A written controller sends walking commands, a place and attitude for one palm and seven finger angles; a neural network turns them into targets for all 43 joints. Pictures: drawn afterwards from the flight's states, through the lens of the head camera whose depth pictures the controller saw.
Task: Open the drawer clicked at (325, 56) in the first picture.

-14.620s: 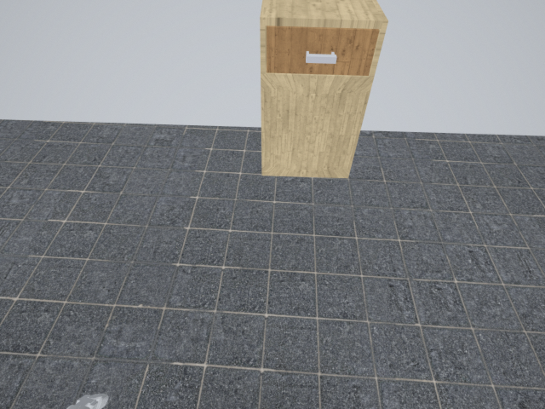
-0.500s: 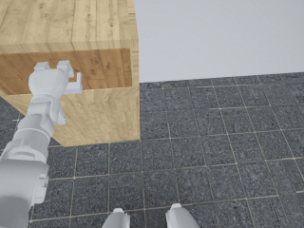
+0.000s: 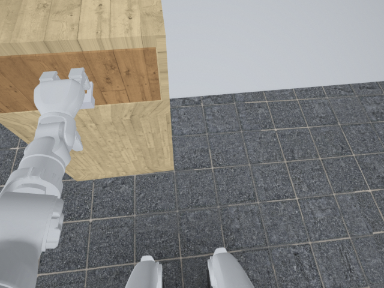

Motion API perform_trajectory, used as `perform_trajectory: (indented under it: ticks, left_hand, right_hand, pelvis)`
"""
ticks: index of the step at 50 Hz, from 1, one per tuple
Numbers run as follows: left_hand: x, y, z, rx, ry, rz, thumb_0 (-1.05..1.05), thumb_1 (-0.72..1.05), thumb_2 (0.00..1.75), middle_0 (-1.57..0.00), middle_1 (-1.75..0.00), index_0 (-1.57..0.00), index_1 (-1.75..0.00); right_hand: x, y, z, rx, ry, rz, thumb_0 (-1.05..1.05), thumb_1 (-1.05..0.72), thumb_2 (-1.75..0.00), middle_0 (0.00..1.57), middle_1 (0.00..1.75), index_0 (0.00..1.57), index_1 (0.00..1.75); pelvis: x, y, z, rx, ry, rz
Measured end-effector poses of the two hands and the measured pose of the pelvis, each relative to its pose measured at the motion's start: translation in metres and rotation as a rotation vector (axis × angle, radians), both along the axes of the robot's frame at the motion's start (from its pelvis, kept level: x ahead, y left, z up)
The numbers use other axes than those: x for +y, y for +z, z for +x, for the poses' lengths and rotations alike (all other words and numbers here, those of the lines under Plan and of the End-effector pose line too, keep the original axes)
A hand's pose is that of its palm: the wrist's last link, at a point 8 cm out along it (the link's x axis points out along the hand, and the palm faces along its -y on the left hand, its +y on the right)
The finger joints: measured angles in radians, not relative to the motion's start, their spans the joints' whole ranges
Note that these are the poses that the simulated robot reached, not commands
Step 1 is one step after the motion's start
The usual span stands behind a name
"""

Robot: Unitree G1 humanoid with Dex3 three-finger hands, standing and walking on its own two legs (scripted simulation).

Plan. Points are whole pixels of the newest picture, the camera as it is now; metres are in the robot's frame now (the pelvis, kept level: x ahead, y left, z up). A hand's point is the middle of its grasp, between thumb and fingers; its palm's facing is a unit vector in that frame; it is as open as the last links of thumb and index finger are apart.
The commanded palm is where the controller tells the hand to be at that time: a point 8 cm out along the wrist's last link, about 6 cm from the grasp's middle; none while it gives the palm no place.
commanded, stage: lower the fingers behind the handle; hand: left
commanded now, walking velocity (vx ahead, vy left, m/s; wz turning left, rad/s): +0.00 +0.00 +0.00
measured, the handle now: (67, 95) +0.56 +0.26 -0.01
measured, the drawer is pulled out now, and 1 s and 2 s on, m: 0.00 0.00 0.00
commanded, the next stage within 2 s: lift the fingers back up to retry in 0.62 s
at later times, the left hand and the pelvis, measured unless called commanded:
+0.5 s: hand (72, 110) +0.50 +0.23 +0.00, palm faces -0.02 +0.01 -1.00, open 13.8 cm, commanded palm +0.49 +0.23 +0.02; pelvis -0.03 +0.00 -0.03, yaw +0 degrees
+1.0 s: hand (69, 112) +0.50 +0.24 +0.01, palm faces -0.07 -0.01 -1.00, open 14.0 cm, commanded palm +0.48 +0.23 +0.06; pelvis -0.02 +0.01 -0.01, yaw +0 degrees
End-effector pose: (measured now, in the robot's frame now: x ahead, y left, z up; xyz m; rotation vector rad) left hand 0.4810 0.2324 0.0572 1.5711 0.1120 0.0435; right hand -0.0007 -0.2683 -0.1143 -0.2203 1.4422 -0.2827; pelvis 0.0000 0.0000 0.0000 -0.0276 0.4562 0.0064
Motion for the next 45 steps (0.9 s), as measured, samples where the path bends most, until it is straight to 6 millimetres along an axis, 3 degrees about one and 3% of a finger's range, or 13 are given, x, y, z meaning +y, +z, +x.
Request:
perform_trajectory:
  ticks: [14,29,39,45]
  left_hand:
    - [0.0,-0.003,0.003,-0.033,-0.003,0.01,0.0,-0.49,0.3,-0.32,-1.2,-0.28,-1.32]
    - [0.0,-0.002,0.004,-0.018,0.0,0.011,0.0,-0.49,0.3,-0.32,-1.2,-0.27,-1.35]
    - [0.001,-0.003,0.004,-0.027,-0.007,-0.002,0.0,-0.49,0.3,-0.32,-1.2,-0.27,-1.34]
    - [0.001,-0.001,0.001,-0.007,-0.008,-0.003,0.0,-0.49,0.3,-0.32,-1.2,-0.26,-1.28]
  right_hand:
    - [-0.007,-0.014,-0.007,-0.031,0.019,-0.028,0.01,-0.9,-0.9,0.21,0.3,0.21,0.3]
    - [0.002,-0.022,-0.026,-0.039,0.009,-0.029,0.01,-0.9,-0.9,0.21,0.3,0.21,0.3]
    - [0.007,-0.022,-0.041,-0.01,-0.005,-0.027,0.01,-0.9,-0.9,0.21,0.3,0.21,0.3]
    - [0.01,-0.015,-0.041,-0.004,-0.02,-0.021,0.01,-0.9,-0.9,0.21,0.3,0.21,0.3]
  pelvis:
    - [-0.003,-0.018,-0.018,0.026,0.005,-0.001]
    - [0.001,-0.028,-0.034,0.034,0.006,-0.004]
    - [0.004,-0.029,-0.036,0.035,0.002,-0.009]
    - [0.006,-0.02,-0.032,0.022,-0.001,-0.011]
